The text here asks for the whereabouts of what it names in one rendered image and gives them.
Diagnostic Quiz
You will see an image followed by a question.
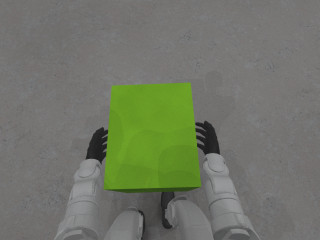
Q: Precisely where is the right robot foot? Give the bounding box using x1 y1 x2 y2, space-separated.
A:
161 191 175 229

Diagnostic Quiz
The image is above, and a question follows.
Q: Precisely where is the left robot hand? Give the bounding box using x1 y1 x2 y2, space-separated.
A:
85 127 108 165

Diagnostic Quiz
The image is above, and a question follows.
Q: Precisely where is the robot right forearm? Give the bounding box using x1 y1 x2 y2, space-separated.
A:
200 153 261 240

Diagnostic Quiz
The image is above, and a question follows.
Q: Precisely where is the right robot shin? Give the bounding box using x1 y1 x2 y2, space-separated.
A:
165 195 187 224

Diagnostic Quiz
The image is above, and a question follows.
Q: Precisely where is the carton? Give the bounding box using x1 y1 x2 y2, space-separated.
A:
103 82 201 193

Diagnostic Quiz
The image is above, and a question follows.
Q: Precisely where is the robot left forearm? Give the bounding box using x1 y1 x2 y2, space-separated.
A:
54 159 103 240

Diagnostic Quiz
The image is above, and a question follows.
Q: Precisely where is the right robot hand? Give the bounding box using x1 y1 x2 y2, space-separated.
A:
195 121 220 155

